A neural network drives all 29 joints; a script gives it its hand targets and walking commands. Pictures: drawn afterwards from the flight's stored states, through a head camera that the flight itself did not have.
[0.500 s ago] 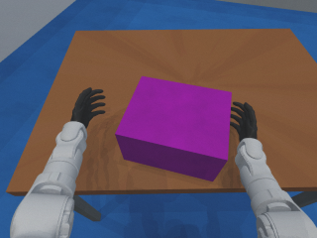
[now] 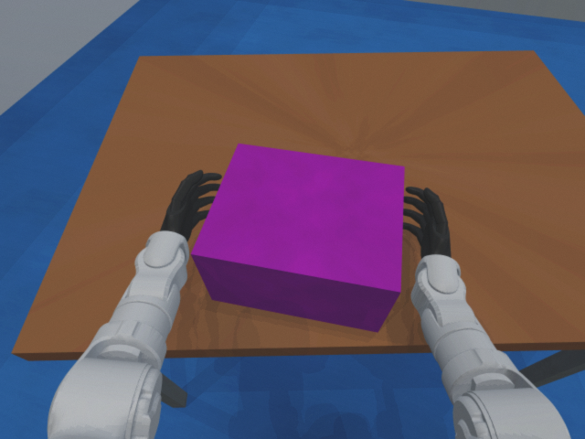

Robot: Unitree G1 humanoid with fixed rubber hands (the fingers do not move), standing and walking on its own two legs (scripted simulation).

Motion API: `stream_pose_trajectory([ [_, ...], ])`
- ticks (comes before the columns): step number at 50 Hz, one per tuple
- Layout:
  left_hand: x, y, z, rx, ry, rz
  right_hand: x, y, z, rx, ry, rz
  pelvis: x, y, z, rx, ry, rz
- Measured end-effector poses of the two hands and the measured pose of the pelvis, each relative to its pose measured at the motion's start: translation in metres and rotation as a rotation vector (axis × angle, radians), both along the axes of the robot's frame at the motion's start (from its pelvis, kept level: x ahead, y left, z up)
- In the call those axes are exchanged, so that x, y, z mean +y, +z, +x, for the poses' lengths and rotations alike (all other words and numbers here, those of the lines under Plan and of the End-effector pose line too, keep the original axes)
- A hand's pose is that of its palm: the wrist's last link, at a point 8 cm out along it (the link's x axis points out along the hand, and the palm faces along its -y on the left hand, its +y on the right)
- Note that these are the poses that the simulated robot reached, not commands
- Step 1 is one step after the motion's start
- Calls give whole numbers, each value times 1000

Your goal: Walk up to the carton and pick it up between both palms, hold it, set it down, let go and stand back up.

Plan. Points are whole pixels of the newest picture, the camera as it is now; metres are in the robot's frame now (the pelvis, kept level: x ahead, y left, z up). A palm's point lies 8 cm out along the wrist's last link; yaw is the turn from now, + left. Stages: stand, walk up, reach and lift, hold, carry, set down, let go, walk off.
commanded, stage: reach and lift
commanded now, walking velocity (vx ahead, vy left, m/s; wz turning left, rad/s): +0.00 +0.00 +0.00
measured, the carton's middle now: (305, 234) +0.42 -0.04 +0.01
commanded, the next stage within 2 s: none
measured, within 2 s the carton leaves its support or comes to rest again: leaves its support in 1.28 s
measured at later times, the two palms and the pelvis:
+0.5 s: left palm (180, 226) +0.43 +0.14 +0.05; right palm (430, 248) +0.37 -0.21 +0.03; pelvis +0.00 +0.00 +0.00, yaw +0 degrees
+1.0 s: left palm (181, 227) +0.43 +0.14 +0.05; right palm (428, 252) +0.36 -0.20 +0.03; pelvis +0.00 +0.00 +0.00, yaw +0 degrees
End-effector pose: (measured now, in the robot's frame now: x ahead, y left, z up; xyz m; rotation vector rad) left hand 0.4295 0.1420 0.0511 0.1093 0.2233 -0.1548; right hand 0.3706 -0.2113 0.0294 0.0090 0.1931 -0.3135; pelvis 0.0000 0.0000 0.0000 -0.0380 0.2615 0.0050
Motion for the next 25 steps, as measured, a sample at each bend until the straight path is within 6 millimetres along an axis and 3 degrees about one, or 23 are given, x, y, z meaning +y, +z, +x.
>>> stream_pose_trajectory([
  [25,0,-2,1,-29,-9,41,4,-2,-3,-28,-38,-27,0,0,0,0,-2,0],
])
